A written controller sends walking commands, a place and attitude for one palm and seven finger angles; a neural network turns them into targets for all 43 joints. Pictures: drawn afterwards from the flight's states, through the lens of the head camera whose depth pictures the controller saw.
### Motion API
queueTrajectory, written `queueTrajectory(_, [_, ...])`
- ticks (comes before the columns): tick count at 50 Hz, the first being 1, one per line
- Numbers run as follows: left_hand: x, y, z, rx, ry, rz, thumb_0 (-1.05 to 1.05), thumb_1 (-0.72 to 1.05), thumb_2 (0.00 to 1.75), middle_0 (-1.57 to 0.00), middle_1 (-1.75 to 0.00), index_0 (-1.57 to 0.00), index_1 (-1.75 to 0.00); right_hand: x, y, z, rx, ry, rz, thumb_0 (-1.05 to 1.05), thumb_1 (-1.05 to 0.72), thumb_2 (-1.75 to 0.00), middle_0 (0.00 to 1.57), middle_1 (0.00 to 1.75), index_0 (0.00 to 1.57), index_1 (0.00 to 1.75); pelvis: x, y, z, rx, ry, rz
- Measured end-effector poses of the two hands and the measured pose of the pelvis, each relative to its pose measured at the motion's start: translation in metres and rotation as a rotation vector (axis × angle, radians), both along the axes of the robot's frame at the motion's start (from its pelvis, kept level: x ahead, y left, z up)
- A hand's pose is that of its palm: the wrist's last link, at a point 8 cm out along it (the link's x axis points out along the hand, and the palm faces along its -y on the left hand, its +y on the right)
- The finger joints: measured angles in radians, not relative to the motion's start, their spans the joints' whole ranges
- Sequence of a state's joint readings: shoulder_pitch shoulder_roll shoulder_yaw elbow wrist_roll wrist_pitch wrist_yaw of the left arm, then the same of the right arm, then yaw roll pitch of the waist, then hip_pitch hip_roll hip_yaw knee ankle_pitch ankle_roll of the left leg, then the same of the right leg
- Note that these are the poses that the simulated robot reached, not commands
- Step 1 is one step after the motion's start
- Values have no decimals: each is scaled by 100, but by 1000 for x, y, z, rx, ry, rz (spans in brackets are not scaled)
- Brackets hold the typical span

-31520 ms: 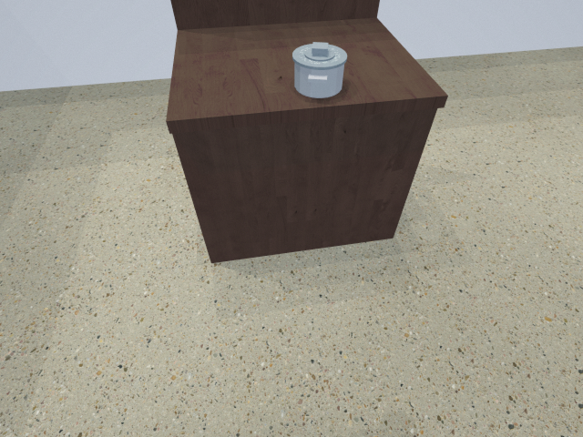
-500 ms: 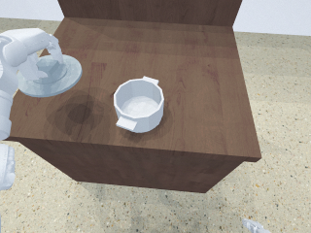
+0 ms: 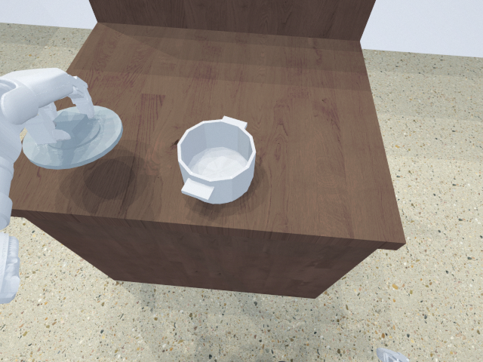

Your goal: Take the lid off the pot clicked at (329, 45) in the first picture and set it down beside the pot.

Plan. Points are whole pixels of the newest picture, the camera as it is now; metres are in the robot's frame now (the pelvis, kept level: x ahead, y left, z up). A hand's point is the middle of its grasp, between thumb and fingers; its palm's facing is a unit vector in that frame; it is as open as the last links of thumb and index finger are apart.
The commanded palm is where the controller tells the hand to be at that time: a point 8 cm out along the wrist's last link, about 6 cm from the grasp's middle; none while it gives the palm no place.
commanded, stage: lower the lid onto the table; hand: left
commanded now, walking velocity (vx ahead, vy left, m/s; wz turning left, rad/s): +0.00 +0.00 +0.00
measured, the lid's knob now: (69, 123) +0.47 +0.29 +0.09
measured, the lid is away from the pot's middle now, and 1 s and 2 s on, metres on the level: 0.24 0.23 0.24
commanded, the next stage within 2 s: open the fingers wide in 1.94 s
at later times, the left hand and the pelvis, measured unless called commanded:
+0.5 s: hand (74, 128) +0.46 +0.28 +0.10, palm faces -0.45 -0.07 -0.89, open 8.0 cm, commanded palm +0.48 +0.29 +0.17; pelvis +0.01 +0.01 +0.00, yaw -1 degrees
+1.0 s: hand (79, 144) +0.45 +0.28 +0.06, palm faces -0.50 -0.08 -0.86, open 8.0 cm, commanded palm +0.48 +0.29 +0.14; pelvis +0.01 +0.00 +0.00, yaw -1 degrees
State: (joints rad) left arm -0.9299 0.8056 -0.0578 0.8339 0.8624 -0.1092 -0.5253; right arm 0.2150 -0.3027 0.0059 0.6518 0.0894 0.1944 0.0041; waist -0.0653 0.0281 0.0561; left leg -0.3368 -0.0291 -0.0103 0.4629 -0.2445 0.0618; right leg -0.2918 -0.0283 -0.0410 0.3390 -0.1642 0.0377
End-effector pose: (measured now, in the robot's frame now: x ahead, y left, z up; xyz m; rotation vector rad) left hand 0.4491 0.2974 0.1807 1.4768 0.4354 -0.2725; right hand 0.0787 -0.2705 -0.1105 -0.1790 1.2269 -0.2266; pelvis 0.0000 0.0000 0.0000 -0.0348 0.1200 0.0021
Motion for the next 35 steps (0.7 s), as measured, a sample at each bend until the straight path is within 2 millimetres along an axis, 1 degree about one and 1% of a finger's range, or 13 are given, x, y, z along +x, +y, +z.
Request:
queueTrajectory(7, [1, -5, -7, -1, 5, -39, -1, 24, 89, -73, -96, -56, -86, -8, 4, -2, -2, 22, -8, 1, -91, -89, 20, 30, 21, 30, 1, 4, 0, -1, 5, 0])
queueTrajectory(12, [6, -6, -12, -23, 3, -41, -1, 24, 89, -73, -96, -56, -86, -14, 6, -2, -1, 32, -19, 1, -91, -89, 20, 30, 21, 30, 1, 5, -1, 0, 10, -4])
queueTrajectory(16, [10, -7, -19, -1, 19, -41, -1, 24, 89, -73, -96, -56, -86, -19, 6, -3, -4, 42, -29, 1, -91, -89, 20, 30, 21, 30, 2, 6, -1, -1, 16, -5])
queueTrajectory(20, [13, -10, -25, -1, 30, -49, -1, 24, 89, -73, -96, -56, -86, -24, 5, -3, -8, 56, -38, 1, -91, -89, 20, 30, 21, 30, 3, 6, -1, -1, 21, -9])
queueTrajectory(24, [15, -15, -25, -7, 13, -71, -1, 24, 89, -73, -96, -56, -86, -26, 4, -3, -12, 63, -44, 1, -91, -89, 20, 30, 21, 30, 5, 6, -1, 0, 25, -11])
queueTrajectory(28, [19, -13, -31, -44, 19, -44, -1, 24, 89, -73, -96, -56, -86, -28, 3, -4, -13, 64, -55, 1, -91, -89, 20, 30, 21, 30, 6, 5, -2, 0, 31, -17])
queueTrajectory(33, [20, -12, -41, 10, 43, -46, -1, 24, 89, -73, -96, -56, -86, -29, -1, -3, -20, 75, -61, 1, -91, -89, 20, 30, 21, 30, 7, 3, -2, -1, 39, -18])
queueTrajectory(35, [19, -12, -43, -3, 41, -52, -1, 25, 89, -73, -96, -56, -86, -29, -2, -3, -23, 79, -60, 1, -91, -89, 20, 30, 21, 30, 8, 3, -3, -1, 41, -18])
